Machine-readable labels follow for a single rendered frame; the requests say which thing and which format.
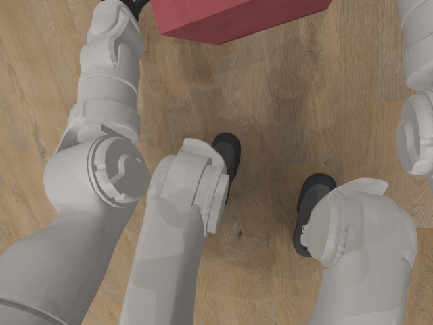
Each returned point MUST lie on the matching carton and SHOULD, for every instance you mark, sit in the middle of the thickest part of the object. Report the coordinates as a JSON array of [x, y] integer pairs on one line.
[[220, 21]]

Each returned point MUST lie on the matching robot left upper arm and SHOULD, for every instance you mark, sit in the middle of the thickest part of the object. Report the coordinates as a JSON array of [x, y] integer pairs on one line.
[[52, 276]]

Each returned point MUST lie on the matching left robot hand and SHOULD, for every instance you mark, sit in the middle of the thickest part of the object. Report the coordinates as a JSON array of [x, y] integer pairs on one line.
[[135, 7]]

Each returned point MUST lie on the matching robot left forearm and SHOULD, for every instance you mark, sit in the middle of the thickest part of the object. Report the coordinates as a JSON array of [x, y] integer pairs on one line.
[[108, 84]]

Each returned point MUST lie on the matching robot shin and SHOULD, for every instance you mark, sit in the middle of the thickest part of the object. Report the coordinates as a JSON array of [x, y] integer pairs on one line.
[[373, 186], [189, 145]]

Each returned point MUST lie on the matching robot right upper arm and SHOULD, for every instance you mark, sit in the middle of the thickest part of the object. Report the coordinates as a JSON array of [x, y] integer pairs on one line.
[[414, 135]]

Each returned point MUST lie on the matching robot right forearm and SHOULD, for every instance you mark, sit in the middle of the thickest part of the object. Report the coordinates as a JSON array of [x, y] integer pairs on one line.
[[416, 18]]

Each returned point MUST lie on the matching robot right shin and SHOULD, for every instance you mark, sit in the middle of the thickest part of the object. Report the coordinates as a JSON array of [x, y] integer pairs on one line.
[[373, 186]]

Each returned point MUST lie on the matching robot left shin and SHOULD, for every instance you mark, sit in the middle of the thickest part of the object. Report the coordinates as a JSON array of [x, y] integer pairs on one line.
[[189, 145]]

